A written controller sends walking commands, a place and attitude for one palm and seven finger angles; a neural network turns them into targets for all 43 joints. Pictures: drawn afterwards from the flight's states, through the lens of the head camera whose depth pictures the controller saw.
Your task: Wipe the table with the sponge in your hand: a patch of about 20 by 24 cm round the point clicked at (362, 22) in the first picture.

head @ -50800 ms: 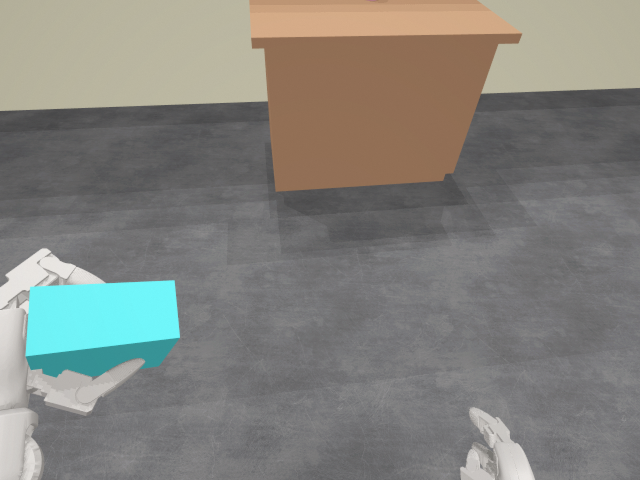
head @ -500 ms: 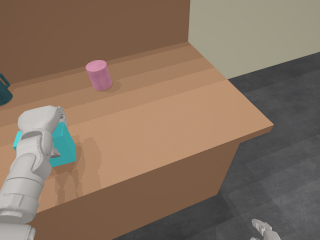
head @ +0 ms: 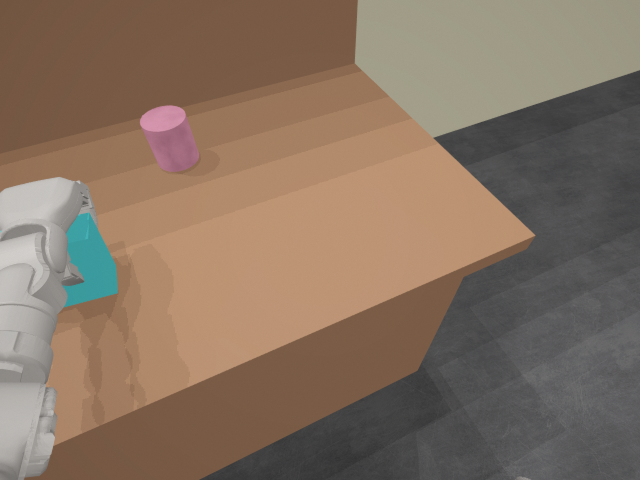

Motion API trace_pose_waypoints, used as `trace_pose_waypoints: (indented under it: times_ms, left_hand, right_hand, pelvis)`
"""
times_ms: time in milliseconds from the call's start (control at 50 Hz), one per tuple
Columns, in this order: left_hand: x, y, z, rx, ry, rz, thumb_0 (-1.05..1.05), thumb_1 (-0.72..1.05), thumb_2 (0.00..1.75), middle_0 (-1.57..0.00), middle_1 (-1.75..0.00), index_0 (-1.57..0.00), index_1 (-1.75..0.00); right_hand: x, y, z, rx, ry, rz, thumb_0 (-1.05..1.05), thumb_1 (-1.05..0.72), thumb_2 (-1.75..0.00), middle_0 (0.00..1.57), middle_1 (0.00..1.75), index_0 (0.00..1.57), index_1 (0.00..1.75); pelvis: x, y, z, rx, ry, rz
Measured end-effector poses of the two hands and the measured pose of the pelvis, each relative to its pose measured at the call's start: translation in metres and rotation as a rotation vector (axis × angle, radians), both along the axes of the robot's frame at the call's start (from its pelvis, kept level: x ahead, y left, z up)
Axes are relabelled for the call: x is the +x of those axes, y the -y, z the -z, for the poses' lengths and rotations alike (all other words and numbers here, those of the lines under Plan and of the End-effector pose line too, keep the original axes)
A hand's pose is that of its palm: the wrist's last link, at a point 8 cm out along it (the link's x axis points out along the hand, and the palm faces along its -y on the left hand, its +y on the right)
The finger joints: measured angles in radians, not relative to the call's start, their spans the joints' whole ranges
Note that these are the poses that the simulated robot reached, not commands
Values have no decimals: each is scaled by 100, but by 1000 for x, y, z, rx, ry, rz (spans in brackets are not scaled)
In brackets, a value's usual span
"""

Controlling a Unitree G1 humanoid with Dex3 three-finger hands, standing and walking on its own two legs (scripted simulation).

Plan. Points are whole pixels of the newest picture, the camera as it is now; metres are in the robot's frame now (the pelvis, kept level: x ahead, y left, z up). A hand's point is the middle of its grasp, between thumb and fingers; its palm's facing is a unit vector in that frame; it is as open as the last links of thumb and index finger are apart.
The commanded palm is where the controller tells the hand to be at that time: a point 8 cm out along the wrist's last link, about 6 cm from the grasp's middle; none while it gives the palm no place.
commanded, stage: slide across to the middle lane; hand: left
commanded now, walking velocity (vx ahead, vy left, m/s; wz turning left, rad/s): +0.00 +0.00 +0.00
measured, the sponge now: (63, 273) +0.37 +0.37 +0.04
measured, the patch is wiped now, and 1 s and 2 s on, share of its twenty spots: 0.35 0.40 0.55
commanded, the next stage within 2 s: wipe back along the middle lane in 0.74 s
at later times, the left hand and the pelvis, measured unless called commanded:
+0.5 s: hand (91, 220) +0.42 +0.33 +0.09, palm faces -0.05 -0.02 -1.00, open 9.8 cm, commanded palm +0.40 +0.31 +0.15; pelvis +0.02 +0.03 +0.00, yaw +1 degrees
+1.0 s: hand (133, 219) +0.42 +0.27 +0.09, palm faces -0.05 -0.04 -1.00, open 9.8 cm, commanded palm +0.40 +0.26 +0.14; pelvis +0.03 +0.00 +0.00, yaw +1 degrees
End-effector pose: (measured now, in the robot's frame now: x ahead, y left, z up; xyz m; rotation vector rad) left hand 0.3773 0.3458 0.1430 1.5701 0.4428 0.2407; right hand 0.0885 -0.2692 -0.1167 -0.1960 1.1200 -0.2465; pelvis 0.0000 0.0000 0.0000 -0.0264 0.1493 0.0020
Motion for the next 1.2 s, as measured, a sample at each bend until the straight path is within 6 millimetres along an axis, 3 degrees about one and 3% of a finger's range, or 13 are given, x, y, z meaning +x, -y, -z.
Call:
trace_pose_waypoints:
  times_ms: [140,260,540,660,780,920,1080,1200]
  left_hand:
    - [13,-9,1,-3,4,4,0,-56,106,-81,-140,-82,-141]
    - [17,-2,0,17,36,44,0,-56,106,-80,-141,-81,-142]
    - [27,29,0,-21,84,39,0,-54,105,-79,-142,-80,-143]
    - [29,44,0,-28,78,38,0,-53,105,-78,-142,-79,-143]
    - [34,60,0,-30,73,40,0,-53,105,-78,-142,-79,-143]
    - [36,75,0,-27,74,35,0,-53,105,-78,-142,-79,-143]
    - [22,80,3,-50,96,5,0,-51,104,-77,-143,-78,-144]
    - [12,81,3,-47,96,-11,0,-51,104,-76,-144,-77,-145]
  right_hand:
    - [-2,-8,0,2,-29,6,0,-91,-90,20,30,20,30]
    - [8,-20,0,18,-17,4,0,-91,-90,20,30,20,30]
    - [76,-60,-8,81,111,-96,0,-91,-90,20,30,20,30]
    - [93,-66,-10,95,133,-133,0,-91,-90,20,30,20,30]
    - [94,-61,-8,96,122,-140,0,-91,-90,20,30,20,30]
    - [80,-43,-5,90,89,-108,0,-91,-90,20,30,20,30]
    - [66,-19,-6,75,73,-67,1,-91,-90,20,30,20,30]
    - [69,-7,-13,57,101,-59,1,-91,-90,20,30,20,30]
  pelvis:
    - [5,-8,0,-5,-19,1]
    - [12,-17,-1,-9,-16,0]
    - [21,-29,-3,-5,9,-21]
    - [24,-27,-3,-2,11,-31]
    - [25,-20,-3,1,16,-32]
    - [26,-10,-4,5,18,-21]
    - [27,1,-5,10,39,-3]
    - [24,7,-6,12,53,-1]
